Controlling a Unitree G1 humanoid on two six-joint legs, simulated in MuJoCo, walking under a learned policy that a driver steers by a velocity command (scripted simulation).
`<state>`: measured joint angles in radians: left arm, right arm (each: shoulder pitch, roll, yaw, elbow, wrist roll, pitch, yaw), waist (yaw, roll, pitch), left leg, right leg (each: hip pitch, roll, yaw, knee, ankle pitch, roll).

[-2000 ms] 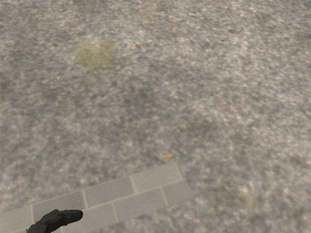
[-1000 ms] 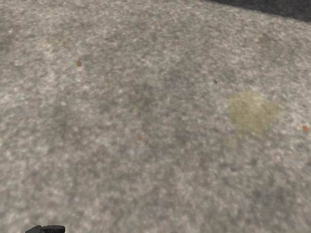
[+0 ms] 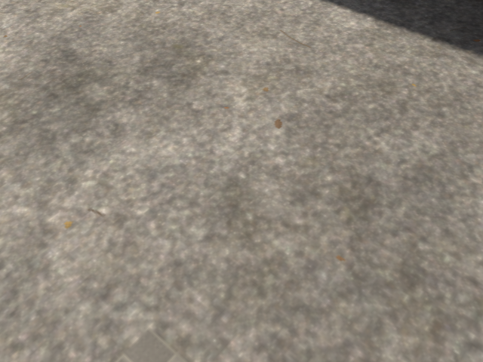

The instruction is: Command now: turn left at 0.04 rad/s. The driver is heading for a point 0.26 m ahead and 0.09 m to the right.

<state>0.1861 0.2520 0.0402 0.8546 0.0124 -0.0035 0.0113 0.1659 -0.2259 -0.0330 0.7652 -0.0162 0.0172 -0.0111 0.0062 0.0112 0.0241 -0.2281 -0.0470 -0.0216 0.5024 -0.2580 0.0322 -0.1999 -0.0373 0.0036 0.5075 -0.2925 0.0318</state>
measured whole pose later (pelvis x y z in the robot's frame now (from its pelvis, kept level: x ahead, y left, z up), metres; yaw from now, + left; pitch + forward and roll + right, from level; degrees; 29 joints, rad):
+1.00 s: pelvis +0.12 -0.02 -0.01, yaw -2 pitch +0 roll +1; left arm 0.25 0.24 0.02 1.04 0.01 0.00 0.03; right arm 0.04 -0.22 -0.04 0.97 0.01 -0.01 -0.01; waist 0.03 -0.03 0.03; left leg -0.32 -0.03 0.03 0.55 -0.22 0.03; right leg -0.04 -0.01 0.01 0.47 -0.44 0.00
